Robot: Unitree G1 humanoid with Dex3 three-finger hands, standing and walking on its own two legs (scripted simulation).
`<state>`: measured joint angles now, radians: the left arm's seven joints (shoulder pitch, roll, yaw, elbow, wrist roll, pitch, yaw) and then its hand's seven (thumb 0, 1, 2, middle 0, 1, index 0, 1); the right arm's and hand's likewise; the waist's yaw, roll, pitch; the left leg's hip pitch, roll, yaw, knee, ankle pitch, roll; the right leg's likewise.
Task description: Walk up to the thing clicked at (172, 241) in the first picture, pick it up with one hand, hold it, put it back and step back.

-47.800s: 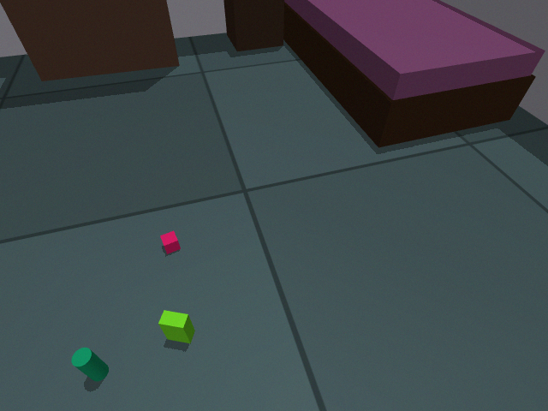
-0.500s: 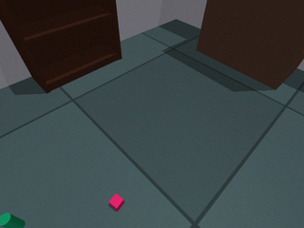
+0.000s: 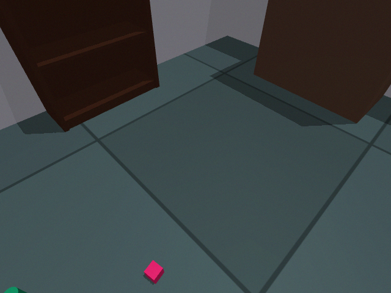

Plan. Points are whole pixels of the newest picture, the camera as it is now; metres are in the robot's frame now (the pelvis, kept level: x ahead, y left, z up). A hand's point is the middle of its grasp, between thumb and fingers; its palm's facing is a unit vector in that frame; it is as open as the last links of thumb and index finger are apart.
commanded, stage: stand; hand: left
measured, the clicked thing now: (154, 272) +0.40 +0.21 -0.75
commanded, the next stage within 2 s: rise first in 1.94 s
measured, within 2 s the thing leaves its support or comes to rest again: neither
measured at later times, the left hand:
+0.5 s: hand out of the picture +0.10 +0.26 -0.15, palm faces -0.02 -0.94 -0.35, open 7.4 cm
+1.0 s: hand out of the picture +0.10 +0.26 -0.15, palm faces -0.01 -0.94 -0.35, open 7.4 cm
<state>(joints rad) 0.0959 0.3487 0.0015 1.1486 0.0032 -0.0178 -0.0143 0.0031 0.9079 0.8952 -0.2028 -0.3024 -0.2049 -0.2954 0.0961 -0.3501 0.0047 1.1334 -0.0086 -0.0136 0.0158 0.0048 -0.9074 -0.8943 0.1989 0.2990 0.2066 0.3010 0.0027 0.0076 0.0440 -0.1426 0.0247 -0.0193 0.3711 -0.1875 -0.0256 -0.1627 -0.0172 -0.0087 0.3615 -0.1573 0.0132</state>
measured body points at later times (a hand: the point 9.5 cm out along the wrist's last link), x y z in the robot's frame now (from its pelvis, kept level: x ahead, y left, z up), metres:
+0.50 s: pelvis +0.02 +0.00 +0.00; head +0.03 +0.00 +0.45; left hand +0.11 +0.30 -0.13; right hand +0.10 -0.30 -0.13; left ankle +0.01 +0.14 -0.75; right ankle +0.03 -0.13 -0.75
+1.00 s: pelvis +0.02 +0.00 +0.00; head +0.03 +0.00 +0.45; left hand +0.10 +0.30 -0.13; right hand +0.10 -0.30 -0.13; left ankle +0.01 +0.14 -0.75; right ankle +0.03 -0.13 -0.75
